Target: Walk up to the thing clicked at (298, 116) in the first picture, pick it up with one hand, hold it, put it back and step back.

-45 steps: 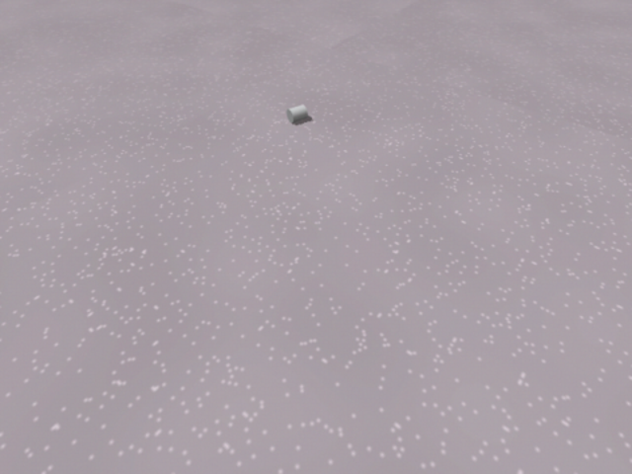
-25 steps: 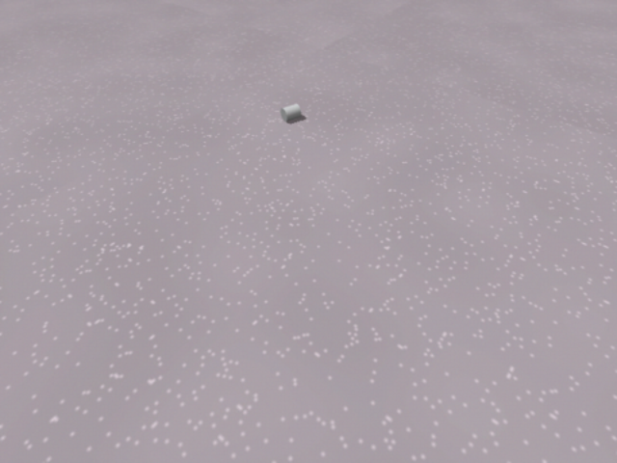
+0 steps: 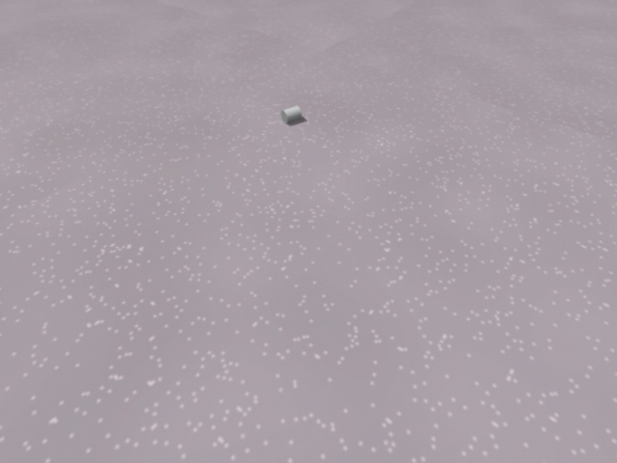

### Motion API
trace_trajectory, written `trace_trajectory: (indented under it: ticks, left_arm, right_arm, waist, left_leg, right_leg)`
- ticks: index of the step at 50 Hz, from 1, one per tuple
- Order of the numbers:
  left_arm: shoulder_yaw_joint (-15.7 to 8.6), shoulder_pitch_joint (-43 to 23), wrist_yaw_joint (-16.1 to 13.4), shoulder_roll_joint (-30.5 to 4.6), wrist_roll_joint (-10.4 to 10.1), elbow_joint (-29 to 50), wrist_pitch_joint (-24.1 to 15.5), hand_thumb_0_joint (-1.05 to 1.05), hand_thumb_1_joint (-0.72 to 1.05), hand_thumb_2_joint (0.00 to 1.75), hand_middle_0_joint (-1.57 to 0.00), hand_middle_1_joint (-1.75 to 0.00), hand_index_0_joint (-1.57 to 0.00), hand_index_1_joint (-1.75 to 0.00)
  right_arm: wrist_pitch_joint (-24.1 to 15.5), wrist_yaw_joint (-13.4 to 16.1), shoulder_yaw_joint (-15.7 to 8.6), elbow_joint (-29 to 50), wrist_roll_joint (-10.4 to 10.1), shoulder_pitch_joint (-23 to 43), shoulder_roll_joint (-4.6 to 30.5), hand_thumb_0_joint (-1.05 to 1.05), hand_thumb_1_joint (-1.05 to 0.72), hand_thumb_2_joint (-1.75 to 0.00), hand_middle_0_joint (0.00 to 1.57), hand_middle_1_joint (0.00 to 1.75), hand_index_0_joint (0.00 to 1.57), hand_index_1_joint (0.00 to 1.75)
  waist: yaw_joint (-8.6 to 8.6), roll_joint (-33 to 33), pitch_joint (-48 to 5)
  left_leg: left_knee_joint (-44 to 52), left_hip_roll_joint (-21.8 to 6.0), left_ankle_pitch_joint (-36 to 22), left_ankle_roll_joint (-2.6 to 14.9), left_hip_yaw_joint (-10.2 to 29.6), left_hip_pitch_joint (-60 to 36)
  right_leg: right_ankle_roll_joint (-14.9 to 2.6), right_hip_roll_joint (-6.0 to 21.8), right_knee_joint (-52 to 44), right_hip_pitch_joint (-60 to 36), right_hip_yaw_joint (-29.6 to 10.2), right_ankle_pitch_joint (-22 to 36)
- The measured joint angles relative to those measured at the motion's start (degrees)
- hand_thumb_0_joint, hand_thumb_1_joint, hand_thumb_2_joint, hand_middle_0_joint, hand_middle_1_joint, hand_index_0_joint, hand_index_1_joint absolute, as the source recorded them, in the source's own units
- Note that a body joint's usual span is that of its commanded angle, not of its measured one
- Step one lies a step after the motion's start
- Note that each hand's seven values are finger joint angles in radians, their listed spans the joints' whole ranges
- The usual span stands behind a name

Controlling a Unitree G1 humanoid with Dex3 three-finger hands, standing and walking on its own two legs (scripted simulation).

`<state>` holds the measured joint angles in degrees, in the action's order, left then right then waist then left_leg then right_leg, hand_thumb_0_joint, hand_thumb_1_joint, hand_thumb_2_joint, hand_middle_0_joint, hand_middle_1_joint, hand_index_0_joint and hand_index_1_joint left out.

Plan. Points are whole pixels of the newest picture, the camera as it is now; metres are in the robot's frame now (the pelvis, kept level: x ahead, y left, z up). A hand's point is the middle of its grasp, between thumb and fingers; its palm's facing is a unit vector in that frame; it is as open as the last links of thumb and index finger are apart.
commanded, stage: stand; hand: left
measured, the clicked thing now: (291, 114) +2.21 +0.12 -0.74
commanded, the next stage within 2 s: walk up in 0.22 s
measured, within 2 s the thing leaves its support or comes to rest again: neither
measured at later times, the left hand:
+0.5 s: hand out of the picture +0.08 +0.33 -0.16, palm faces +0.02 -0.93 -0.36, open 7.4 cm
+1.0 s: hand (186, 281) +0.51 +0.27 -0.16, palm faces -0.17 -0.92 -0.34, open 7.4 cm
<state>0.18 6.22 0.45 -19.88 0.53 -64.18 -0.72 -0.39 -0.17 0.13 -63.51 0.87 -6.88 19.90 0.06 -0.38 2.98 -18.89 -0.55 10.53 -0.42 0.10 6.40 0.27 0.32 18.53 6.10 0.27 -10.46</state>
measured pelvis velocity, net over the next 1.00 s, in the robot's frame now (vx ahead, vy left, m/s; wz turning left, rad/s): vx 0.32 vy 0.02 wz -0.06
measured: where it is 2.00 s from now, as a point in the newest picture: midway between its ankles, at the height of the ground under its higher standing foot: (312, 295)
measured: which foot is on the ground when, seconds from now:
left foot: down 0.00-0.32, up 0.34-0.48, down 0.50-1.00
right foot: down 0.00-0.52, up 0.54-0.94, down 0.96-1.00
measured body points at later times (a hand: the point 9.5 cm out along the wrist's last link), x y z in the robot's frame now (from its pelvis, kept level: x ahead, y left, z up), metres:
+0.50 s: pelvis +0.05 +0.04 -0.01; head +0.05 +0.05 +0.44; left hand +0.08 +0.37 -0.14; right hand +0.15 -0.31 -0.11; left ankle +0.10 +0.16 -0.74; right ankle +0.00 -0.12 -0.75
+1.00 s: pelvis +0.32 +0.02 -0.04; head +0.35 +0.01 +0.41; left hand +0.52 +0.31 -0.13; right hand +0.26 -0.30 -0.16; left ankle +0.11 +0.16 -0.73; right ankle +0.45 -0.09 -0.75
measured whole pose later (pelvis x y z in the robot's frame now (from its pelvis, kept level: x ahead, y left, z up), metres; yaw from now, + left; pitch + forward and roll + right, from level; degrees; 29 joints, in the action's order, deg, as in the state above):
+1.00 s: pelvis +0.32 +0.02 -0.04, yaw -3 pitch -1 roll -1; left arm -3.0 2.3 6.0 -23.4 0.9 -52.1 -2.3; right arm -3.1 -2.4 -3.9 -56.5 1.3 -23.4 23.3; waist 3.9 -1.8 4.2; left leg -32.8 -4.9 31.1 0.1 -6.4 -6.4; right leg -3.1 0.5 34.1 28.3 5.8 -4.7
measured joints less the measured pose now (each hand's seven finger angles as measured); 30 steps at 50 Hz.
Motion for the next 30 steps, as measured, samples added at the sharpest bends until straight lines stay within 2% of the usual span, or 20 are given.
trace_trajectory:
  ticks: [11, 15, 16, 19, 21, 24, 25, 26, 27, 28, 30]
  left_arm:
    - [0.1, 0.5, 0.0, 0.0, 0.0, -0.1, 0.0, 0.00, 0.90, 0.90, -0.21, -0.30, -0.21, -0.30]
    - [-2.3, 3.5, 2.9, -0.9, 1.4, 2.6, -0.8, 0.00, 0.90, 0.90, -0.21, -0.30, -0.21, -0.30]
    - [-2.8, 4.3, 3.3, -1.3, 1.6, 3.4, -1.2, 0.00, 0.90, 0.90, -0.21, -0.30, -0.21, -0.30]
    - [-3.9, 5.8, 3.8, -2.4, 1.9, 5.1, -2.5, 0.00, 0.90, 0.90, -0.21, -0.30, -0.21, -0.30]
    - [-4.3, 6.8, 4.0, -2.9, 2.1, 6.0, -2.6, 0.00, 0.90, 0.90, -0.21, -0.30, -0.21, -0.30]
    - [-4.5, 8.6, 4.3, -4.7, 2.0, 6.7, -2.0, 0.00, 0.90, 0.90, -0.21, -0.30, -0.21, -0.30]
    - [-4.5, 9.1, 4.4, -5.5, 1.9, 6.6, -1.6, 0.00, 0.90, 0.90, -0.21, -0.30, -0.21, -0.30]
    - [-4.5, 9.6, 4.4, -6.2, 1.8, 6.5, -1.0, 0.00, 0.90, 0.90, -0.21, -0.30, -0.21, -0.30]
    - [-4.5, 9.9, 4.1, -6.5, 1.7, 6.1, -0.5, 0.00, 0.90, 0.90, -0.21, -0.30, -0.21, -0.30]
    - [-4.3, 9.9, 3.8, -6.6, 1.6, 5.5, 0.1, 0.00, 0.90, 0.90, -0.21, -0.30, -0.21, -0.30]
    - [-3.5, 9.5, 3.7, -7.1, 1.1, 4.8, 0.4, 0.01, 0.90, 0.90, -0.20, -0.30, -0.21, -0.30]
  right_arm:
    - [0.0, -0.1, 0.0, -0.3, 0.0, -0.1, 0.0, 0.00, -0.91, -0.90, 0.20, 0.30, 0.20, 0.30]
    - [-0.9, -2.6, -2.7, 2.2, 1.2, -2.8, 0.9, 0.00, -0.90, -0.90, 0.20, 0.30, 0.20, 0.30]
    - [-1.1, -3.0, -3.2, 2.8, 1.4, -3.4, 1.5, 0.00, -0.90, -0.90, 0.21, 0.30, 0.20, 0.30]
    - [-1.1, -3.4, -4.5, 3.5, 1.7, -4.1, 3.5, 0.01, -0.90, -0.90, 0.20, 0.30, 0.20, 0.30]
    - [-1.0, -4.0, -5.1, 3.7, 1.7, -4.2, 4.8, 0.01, -0.91, -0.90, 0.20, 0.30, 0.20, 0.30]
    - [-1.7, -4.8, -5.7, 4.9, 1.5, -4.3, 5.6, 0.01, -0.91, -0.90, 0.20, 0.30, 0.20, 0.30]
    - [-2.2, -4.9, -5.9, 5.6, 1.5, -4.5, 5.8, 0.01, -0.91, -0.90, 0.20, 0.30, 0.20, 0.30]
    - [-3.0, -4.9, -6.3, 6.4, 1.5, -4.6, 5.8, 0.01, -0.91, -0.90, 0.20, 0.30, 0.20, 0.30]
    - [-3.8, -4.6, -6.6, 7.3, 1.8, -4.8, 6.0, 0.01, -0.91, -0.90, 0.20, 0.30, 0.20, 0.30]
    - [-4.5, -4.2, -6.8, 8.0, 1.7, -5.0, 6.0, 0.01, -0.91, -0.90, 0.20, 0.30, 0.20, 0.30]
    - [-4.9, -3.5, -6.6, 8.5, 1.0, -5.9, 5.3, 0.00, -0.91, -0.90, 0.20, 0.30, 0.20, 0.30]
  waist:
    - [-0.06, 0.0, 0.1]
    - [-0.57, -0.1, -2.8]
    - [-0.73, -0.3, -3.4]
    - [-1.17, -0.8, -3.5]
    - [-1.95, -1.3, -3.2]
    - [-2.67, -0.2, -2.9]
    - [-2.61, 0.5, -2.8]
    - [-2.49, 1.6, -2.7]
    - [-2.11, 1.9, -3.0]
    - [-1.36, 2.0, -3.2]
    - [-0.26, 2.8, -3.3]
  left_leg:
    - [0.1, 0.1, 0.0, 0.12, 0.0, 0.0]
    - [-8.4, 0.0, 12.7, 2.60, -0.4, 4.0]
    - [-10.4, -0.1, 14.0, 2.88, -0.5, 5.0]
    - [-18.7, -0.8, 15.5, 2.24, -1.2, 9.3]
    - [-21.9, -1.5, 16.6, 1.79, -0.9, 11.8]
    - [-18.1, -2.5, 15.2, 1.41, -1.3, 13.0]
    - [-16.0, -2.6, 11.2, 0.85, -2.1, 12.3]
    - [-15.2, -2.0, 6.8, 0.64, -3.3, 11.5]
    - [-15.5, -1.7, 4.3, 0.84, -4.0, 11.4]
    - [-15.8, -1.5, 4.8, 1.23, -4.5, 10.9]
    - [-13.0, -0.8, 5.8, 1.81, -5.5, 7.9]
  right_leg:
    - [0.13, 0.1, -0.2, 0.0, 0.0, 0.0]
    - [-1.94, -0.3, 8.0, 3.9, -0.6, -12.3]
    - [-2.33, -0.5, 9.3, 4.7, -0.6, -12.9]
    - [-2.35, -0.5, 9.1, 4.2, -0.1, -6.9]
    - [-1.89, -0.4, 7.9, 2.3, 0.1, -7.2]
    - [-0.98, 0.8, 6.9, -0.3, -0.3, -8.8]
    - [-0.86, 1.5, 8.3, -0.6, -0.5, -10.3]
    - [-1.66, 2.5, 11.7, 0.2, -1.3, -13.9]
    - [-2.28, 2.1, 18.9, 2.9, -3.0, -17.4]
    - [-2.65, 0.8, 27.1, 6.1, -4.7, -18.3]
    - [-2.81, -0.6, 38.1, 12.0, -6.1, -14.5]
